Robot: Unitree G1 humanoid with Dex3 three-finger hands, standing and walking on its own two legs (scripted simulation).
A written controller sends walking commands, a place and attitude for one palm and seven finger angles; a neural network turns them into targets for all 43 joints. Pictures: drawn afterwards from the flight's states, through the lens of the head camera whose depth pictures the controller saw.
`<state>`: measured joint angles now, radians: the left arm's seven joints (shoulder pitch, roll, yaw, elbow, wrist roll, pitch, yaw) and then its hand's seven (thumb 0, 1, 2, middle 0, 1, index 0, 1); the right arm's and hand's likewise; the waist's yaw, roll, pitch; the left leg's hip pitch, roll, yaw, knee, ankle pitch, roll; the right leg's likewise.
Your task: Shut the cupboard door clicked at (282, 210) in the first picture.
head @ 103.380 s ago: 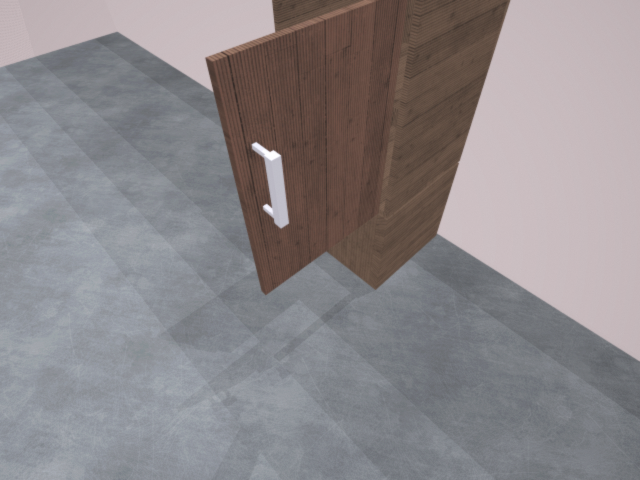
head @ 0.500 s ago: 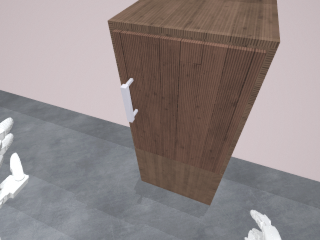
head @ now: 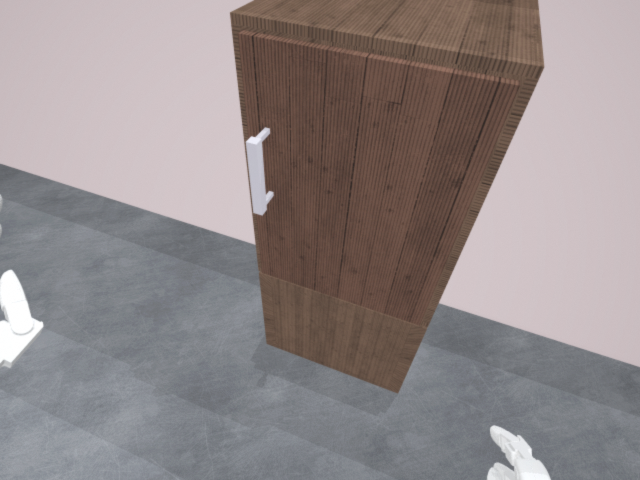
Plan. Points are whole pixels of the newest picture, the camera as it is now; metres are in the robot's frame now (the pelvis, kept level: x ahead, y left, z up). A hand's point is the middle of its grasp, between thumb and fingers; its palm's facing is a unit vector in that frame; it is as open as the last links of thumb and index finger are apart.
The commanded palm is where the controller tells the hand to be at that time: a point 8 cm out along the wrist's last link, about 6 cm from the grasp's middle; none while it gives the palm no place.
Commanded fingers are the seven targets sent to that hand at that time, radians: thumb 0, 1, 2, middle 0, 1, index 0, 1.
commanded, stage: step back with the hand held close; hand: left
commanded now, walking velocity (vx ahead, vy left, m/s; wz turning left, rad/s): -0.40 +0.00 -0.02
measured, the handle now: (262, 172) +0.64 +0.15 +0.03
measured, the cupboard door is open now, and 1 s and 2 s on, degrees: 0 0 0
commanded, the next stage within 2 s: stop stepping back and stand still in 0.66 s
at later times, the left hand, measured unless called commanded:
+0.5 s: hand out of the picture +0.11 +0.27 +0.19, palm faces +0.52 -0.75 -0.42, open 7.4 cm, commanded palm +0.04 +0.31 +0.20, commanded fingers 0.00 0.90 0.90 -0.20 -0.30 -0.20 -0.30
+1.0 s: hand out of the picture +0.03 +0.23 +0.19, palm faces +0.35 -0.82 -0.45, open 7.4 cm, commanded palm -0.03 +0.28 +0.20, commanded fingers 0.00 0.90 0.90 -0.20 -0.30 -0.20 -0.30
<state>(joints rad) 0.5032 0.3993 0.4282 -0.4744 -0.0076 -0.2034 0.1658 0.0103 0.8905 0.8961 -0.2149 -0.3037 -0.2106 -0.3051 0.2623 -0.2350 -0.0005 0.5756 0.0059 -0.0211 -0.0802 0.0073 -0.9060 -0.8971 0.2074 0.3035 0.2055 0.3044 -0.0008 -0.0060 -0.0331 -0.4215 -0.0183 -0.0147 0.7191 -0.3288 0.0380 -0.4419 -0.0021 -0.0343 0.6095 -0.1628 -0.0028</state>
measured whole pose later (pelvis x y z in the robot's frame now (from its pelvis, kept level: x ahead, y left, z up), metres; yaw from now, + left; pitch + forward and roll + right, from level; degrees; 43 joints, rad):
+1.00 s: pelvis -0.18 -0.01 +0.01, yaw -3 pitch +2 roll -2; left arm 0.57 0.47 0.42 -0.56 -0.05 -0.20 0.15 0.01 0.89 0.90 -0.22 -0.30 -0.21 -0.31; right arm 0.23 -0.17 0.03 0.64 0.01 -0.08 -0.06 0.01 -0.91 -0.90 0.21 0.30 0.21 0.30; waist -0.02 -0.03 -0.06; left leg -0.46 0.06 0.04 0.62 -0.16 -0.01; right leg -0.17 0.02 0.03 0.54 -0.39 0.01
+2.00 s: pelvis -0.26 +0.04 +0.02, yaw -1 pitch +0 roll +0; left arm 0.50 0.41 0.45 -0.37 -0.04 -0.17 0.19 0.01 0.89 0.90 -0.21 -0.30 -0.21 -0.31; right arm 0.25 -0.22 -0.01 0.69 0.02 -0.08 -0.10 0.01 -0.91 -0.90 0.20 0.30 0.20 0.30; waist 0.02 -0.01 -0.03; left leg -0.26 0.00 0.05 0.51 -0.25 0.03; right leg -0.23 0.01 0.05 0.51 -0.28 0.02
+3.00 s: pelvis -0.32 +0.05 +0.02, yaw -2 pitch -2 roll +0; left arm 0.26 0.21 0.02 1.10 0.02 0.02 0.00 0.00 0.91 0.90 -0.20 -0.30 -0.20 -0.30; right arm 0.27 -0.22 -0.03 1.10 -0.02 0.02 -0.02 0.00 -0.91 -0.90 0.20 0.30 0.20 0.30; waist 0.00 -0.01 -0.01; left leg -0.27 -0.02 0.05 0.41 -0.15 0.04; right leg -0.23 0.02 0.02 0.43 -0.20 -0.01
